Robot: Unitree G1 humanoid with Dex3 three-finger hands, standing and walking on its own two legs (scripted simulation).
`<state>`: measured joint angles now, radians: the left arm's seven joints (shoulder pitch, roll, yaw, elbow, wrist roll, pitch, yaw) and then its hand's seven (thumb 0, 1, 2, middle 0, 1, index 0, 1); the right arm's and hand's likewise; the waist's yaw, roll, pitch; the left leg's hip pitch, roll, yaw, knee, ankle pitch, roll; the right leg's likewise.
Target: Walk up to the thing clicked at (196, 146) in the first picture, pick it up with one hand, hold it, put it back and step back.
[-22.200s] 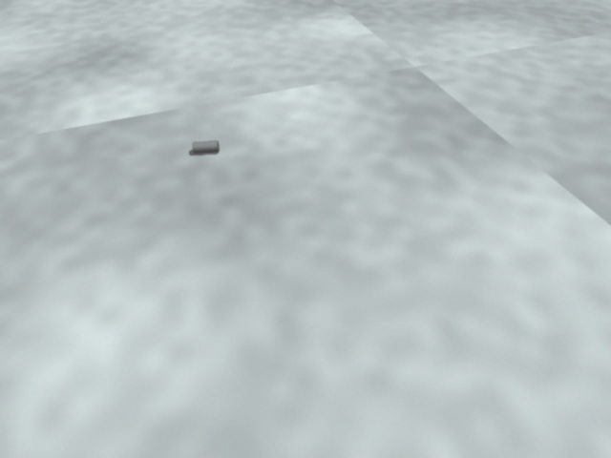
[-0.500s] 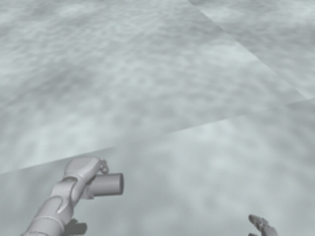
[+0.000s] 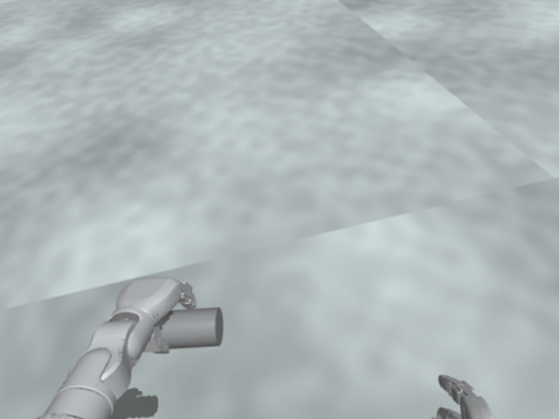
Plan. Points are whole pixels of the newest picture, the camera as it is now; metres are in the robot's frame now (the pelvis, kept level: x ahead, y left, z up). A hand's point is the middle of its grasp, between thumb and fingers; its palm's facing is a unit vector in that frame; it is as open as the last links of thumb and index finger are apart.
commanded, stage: hold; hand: left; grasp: from above
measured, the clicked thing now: (179, 328) +0.30 +0.20 -0.08
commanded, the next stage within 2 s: crouch in 0.44 s
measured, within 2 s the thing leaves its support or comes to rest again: neither
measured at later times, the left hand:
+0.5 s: hand (159, 322) +0.30 +0.22 -0.04, palm faces -0.47 -0.03 -0.88, open 8.9 cm
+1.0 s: hand (179, 342) +0.30 +0.21 -0.14, palm faces -0.45 +0.04 -0.89, open 8.7 cm
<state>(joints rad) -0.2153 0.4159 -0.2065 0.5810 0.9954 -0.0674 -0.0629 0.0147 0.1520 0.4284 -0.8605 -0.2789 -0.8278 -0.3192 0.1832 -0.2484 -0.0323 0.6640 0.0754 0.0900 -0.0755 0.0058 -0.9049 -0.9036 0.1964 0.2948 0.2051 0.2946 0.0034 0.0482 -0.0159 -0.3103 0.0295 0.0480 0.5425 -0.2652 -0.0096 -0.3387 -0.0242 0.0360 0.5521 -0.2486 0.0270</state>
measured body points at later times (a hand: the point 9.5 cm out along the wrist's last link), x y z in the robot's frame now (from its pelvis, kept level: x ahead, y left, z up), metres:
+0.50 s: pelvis +0.01 +0.00 +0.00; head +0.03 -0.02 +0.45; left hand +0.32 +0.22 +0.01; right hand +0.15 -0.26 -0.12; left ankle +0.01 +0.13 -0.73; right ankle +0.02 -0.14 -0.73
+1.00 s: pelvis -0.01 +0.00 -0.05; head +0.06 +0.00 +0.40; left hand +0.32 +0.21 -0.09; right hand +0.12 -0.27 -0.16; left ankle +0.01 +0.13 -0.73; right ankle +0.02 -0.14 -0.73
